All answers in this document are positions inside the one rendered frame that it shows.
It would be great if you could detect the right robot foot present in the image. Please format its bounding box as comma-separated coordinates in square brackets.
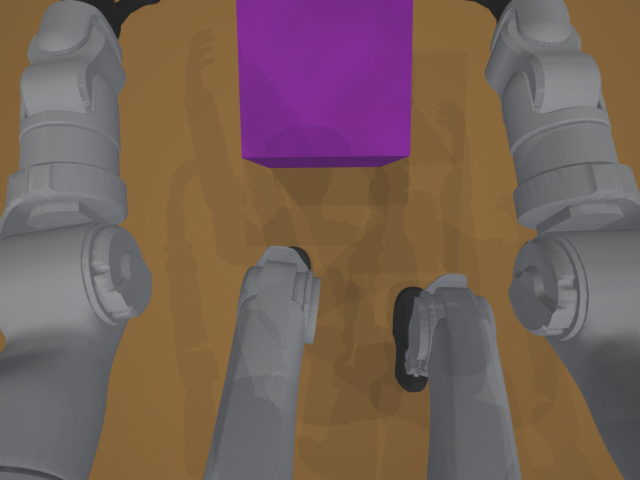
[393, 287, 428, 392]

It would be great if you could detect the left robot thigh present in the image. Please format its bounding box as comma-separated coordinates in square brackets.
[203, 260, 321, 480]

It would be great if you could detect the right robot upper arm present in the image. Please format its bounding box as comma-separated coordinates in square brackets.
[508, 229, 640, 480]

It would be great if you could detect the robot left forearm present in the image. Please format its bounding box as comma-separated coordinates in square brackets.
[0, 0, 128, 241]

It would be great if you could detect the robot right hand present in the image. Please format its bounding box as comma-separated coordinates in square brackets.
[466, 0, 511, 23]

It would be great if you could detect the robot left hand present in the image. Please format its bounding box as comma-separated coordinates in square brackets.
[61, 0, 160, 39]

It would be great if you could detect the left robot upper arm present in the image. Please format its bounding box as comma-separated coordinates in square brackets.
[0, 221, 152, 480]

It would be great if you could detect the robot right forearm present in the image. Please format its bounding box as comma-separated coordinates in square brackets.
[485, 0, 640, 235]

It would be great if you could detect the carton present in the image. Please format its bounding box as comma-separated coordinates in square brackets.
[236, 0, 413, 168]

